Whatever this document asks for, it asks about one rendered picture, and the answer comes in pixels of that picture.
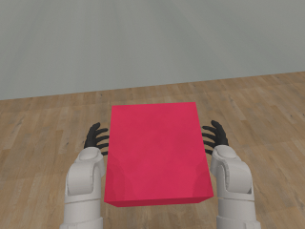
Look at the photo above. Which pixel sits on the robot right forearm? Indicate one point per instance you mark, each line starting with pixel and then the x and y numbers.
pixel 234 189

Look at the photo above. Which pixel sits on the robot left forearm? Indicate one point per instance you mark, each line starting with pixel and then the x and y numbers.
pixel 83 191

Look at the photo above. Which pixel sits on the robot right hand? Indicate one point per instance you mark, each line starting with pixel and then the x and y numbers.
pixel 219 138

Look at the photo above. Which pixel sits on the robot left hand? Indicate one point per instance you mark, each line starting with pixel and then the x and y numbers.
pixel 92 138

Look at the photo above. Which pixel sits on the carton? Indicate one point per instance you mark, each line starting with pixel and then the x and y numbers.
pixel 156 156

